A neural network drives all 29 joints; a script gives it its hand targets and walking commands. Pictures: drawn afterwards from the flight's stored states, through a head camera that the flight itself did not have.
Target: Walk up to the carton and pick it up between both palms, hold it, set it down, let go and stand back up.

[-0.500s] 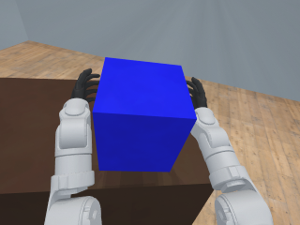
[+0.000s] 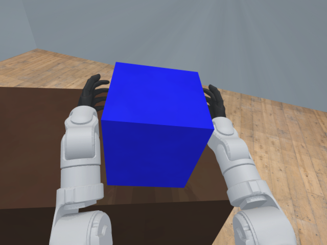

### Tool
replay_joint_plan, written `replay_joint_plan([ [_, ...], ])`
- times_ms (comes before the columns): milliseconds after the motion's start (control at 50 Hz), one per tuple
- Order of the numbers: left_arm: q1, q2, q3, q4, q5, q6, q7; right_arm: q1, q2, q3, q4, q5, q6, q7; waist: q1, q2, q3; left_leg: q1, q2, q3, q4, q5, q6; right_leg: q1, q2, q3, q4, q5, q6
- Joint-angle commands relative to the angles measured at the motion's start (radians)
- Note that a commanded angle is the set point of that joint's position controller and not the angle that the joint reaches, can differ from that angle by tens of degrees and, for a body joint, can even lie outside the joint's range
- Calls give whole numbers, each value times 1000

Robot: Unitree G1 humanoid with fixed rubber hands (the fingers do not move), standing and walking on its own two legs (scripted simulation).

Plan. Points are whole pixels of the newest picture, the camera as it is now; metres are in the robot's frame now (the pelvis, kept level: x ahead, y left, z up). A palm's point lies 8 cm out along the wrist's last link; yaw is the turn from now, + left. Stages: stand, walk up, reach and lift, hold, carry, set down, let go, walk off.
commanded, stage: hold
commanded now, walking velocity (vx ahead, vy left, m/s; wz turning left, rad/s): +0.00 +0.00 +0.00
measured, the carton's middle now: (152, 128) +0.38 +0.02 +0.14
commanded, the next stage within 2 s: none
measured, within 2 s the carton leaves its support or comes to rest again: neither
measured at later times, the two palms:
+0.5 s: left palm (89, 108) +0.37 +0.16 +0.21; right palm (214, 117) +0.37 -0.14 +0.19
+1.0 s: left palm (87, 108) +0.36 +0.16 +0.22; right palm (215, 116) +0.37 -0.14 +0.20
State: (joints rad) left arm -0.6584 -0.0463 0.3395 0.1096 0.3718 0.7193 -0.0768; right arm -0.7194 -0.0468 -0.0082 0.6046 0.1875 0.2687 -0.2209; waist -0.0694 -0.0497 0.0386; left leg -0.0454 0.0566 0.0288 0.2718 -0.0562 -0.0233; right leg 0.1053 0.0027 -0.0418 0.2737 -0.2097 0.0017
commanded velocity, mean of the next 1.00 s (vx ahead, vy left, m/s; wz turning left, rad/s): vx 0.00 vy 0.00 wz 0.00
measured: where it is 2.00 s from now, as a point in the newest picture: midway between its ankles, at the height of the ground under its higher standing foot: outside the picture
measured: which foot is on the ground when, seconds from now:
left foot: down 0.00-1.00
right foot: down 0.00-1.00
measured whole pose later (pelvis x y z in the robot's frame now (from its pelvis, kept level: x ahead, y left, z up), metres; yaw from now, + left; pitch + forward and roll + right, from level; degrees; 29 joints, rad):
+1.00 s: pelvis +0.00 +0.00 +0.00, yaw +0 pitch -11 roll +0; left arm -0.66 -0.04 0.34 0.09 0.38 0.73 -0.09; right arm -0.72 -0.04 -0.01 0.61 0.18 0.26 -0.22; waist -0.08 -0.07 0.05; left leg -0.02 0.06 0.03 0.27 -0.06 -0.03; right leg 0.13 0.00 -0.04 0.27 -0.21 0.00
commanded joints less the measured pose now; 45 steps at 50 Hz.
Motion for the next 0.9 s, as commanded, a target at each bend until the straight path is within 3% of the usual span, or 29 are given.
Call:
replay_joint_plan([
  [0, -522, -468, -450, -31, -137, -49, -125, -761, 537, 337, -360, 73, -73, 86, -1, 28, -348, 291, -84, 51, 24, 69, 50, -159, 55, -50, -68, 190, 78],
  [20, -524, -456, -421, 13, -111, -37, -132, -703, 521, 288, -257, 42, -45, 82, -23, 21, -262, 287, -80, 47, 14, 11, 50, -168, 42, -48, -85, 130, 74],
  [80, -555, -468, -450, -44, -127, -39, -141, -692, 526, 247, -253, 21, -50, 92, -33, 77, -304, 260, -76, 60, 11, 11, 40, -175, 50, -51, -71, 118, 57],
  [140, -563, -488, -461, -34, -128, -44, -126, -727, 495, 257, -271, 38, -70, 111, -11, 112, -327, 288, -73, 50, 10, 56, 28, -195, 59, -57, -67, 117, 49],
  [160, -579, -493, -484, -68, -139, -56, -116, -729, 518, 275, -247, 46, -68, 105, -34, 94, -360, 298, -73, 45, 27, 59, 31, -186, 50, -57, -67, 126, 51],
  [180, -550, -473, -459, -10, -126, -56, -114, -776, 528, 282, -285, 46, -81, 102, -4, 76, -357, 284, -75, 44, 28, 61, 35, -192, 53, -55, -80, 121, 54],
  [200, -503, -515, -492, -1, -144, -54, -115, -742, 517, 268, -322, 40, -83, 101, -39, 78, -356, 286, -72, 38, 30, 61, 36, -178, 58, -62, -82, 127, 48],
  [220, -489, -495, -463, 16, -124, -49, -116, -751, 510, 277, -292, 42, -76, 99, -9, 60, -320, 270, -73, 41, 20, 58, 42, -190, 53, -59, -80, 119, 53],
  [240, -520, -515, -482, -74, -128, -56, -116, -717, 530, 304, -311, 60, -79, 98, -37, 71, -400, 329, -71, 36, 47, 143, 31, -158, 61, -68, -64, 201, 53],
  [280, -513, -477, -447, -35, -120, -47, -117, -737, 520, 323, -275, 70, -65, 90, -11, 35, -313, 309, -76, 39, 43, 139, 39, -171, 57, -59, -73, 217, 71],
  [320, -477, -484, -452, -26, -123, -41, -123, -719, 505, 303, -326, 70, -68, 90, -10, 55, -313, 312, -74, 37, 39, 157, 38, -171, 70, -59, -74, 211, 60],
  [340, -492, -476, -470, -37, -117, -34, -126, -688, 502, 299, -287, 59, -60, 90, -37, 48, -291, 302, -69, 38, 30, 115, 25, -152, 61, -60, -74, 173, 57],
  [400, -493, -514, -515, -158, -148, -49, -117, -665, 509, 346, -370, 86, -70, 89, -26, 84, -414, 361, -71, 30, 56, 240, 18, -118, 73, -64, -50, 289, 56],
  [420, -521, -476, -496, -110, -136, -37, -110, -737, 505, 359, -360, 100, -61, 91, -7, 62, -340, 330, -77, 31, 59, 203, 25, -158, 64, -60, -59, 244, 63],
  [440, -532, -491, -497, -112, -128, -43, -109, -694, 495, 329, -322, 85, -62, 95, -17, 95, -346, 328, -75, 33, 51, 178, 15, -166, 74, -64, -63, 200, 55],
  [480, -498, -475, -502, -128, -127, -33, -110, -655, 491, 327, -291, 67, -59, 95, -25, 86, -342, 332, -74, 41, 51, 185, 11, -150, 63, -71, -58, 231, 54],
  [500, -514, -510, -546, -187, -168, -43, -102, -658, 496, 349, -363, 99, -75, 94, -35, 118, -441, 381, -72, 31, 73, 259, 2, -146, 62, -62, -37, 309, 55],
  [520, -494, -492, -501, -91, -134, -33, -106, -692, 480, 332, -320, 89, -63, 89, -30, 81, -347, 333, -76, 35, 60, 170, 17, -161, 60, -59, -64, 217, 58],
  [540, -482, -482, -488, -78, -128, -29, -110, -734, 502, 350, -392, 90, -77, 90, -3, 56, -370, 308, -81, 40, 59, 151, 31, -143, 54, -56, -58, 231, 69],
  [560, -425, -486, -492, -89, -132, -21, -110, -705, 497, 356, -411, 87, -69, 83, -7, 53, -358, 335, -81, 36, 59, 217, 30, -137, 56, -55, -51, 311, 69],
  [580, -474, -499, -517, -109, -146, -27, -110, -732, 493, 355, -409, 95, -74, 84, -28, 57, -377, 360, -76, 30, 65, 197, 19, -138, 62, -59, -53, 267, 67],
  [600, -489, -457, -465, -112, -117, -33, -113, -701, 511, 339, -346, 88, -61, 84, -3, 58, -324, 330, -77, 48, 50, 169, 23, -142, 60, -53, -62, 246, 69],
  [620, -474, -460, -497, -89, -135, -30, -119, -689, 501, 353, -387, 71, -55, 79, -28, 20, -320, 308, -79, 39, 44, 116, 37, -137, 51, -50, -66, 233, 70],
  [640, -464, -461, -485, -95, -142, -30, -118, -687, 515, 374, -367, 75, -60, 82, -1, 26, -348, 325, -80, 45, 39, 145, 36, -142, 51, -55, -59, 268, 73],
  [680, -526, -492, -513, -144, -158, -44, -116, -690, 537, 356, -406, 77, -75, 83, -13, 56, -384, 318, -82, 46, 50, 183, 20, -139, 55, -59, -54, 280, 64],
  [720, -519, -474, -464, -67, -130, -34, -116, -714, 516, 358, -350, 80, -65, 86, -4, 38, -326, 312, -87, 47, 34, 107, 37, -157, 58, -60, -71, 200, 72],
  [840, -510, -474, -474, -104, -143, -40, -133, -682, 524, 316, -350, 59, -67, 86, -22, 42, -350, 310, -79, 47, 37, 119, 37, -142, 47, -54, -62, 231, 66],
  [860, -518, -453, -447, -75, -114, -32, -134, -746, 515, 323, -356, 66, -70, 91, 12, 33, -328, 300, -82, 44, 29, 98, 45, -158, 52, -55, -71, 173, 63],
  [880, -488, -456, -444, -61, -112, -34, -126, -706, 518, 324, -328, 62, -71, 93, 7, 48, -326, 320, -75, 46, 28, 102, 40, -169, 50, -58, -64, 213, 64],
])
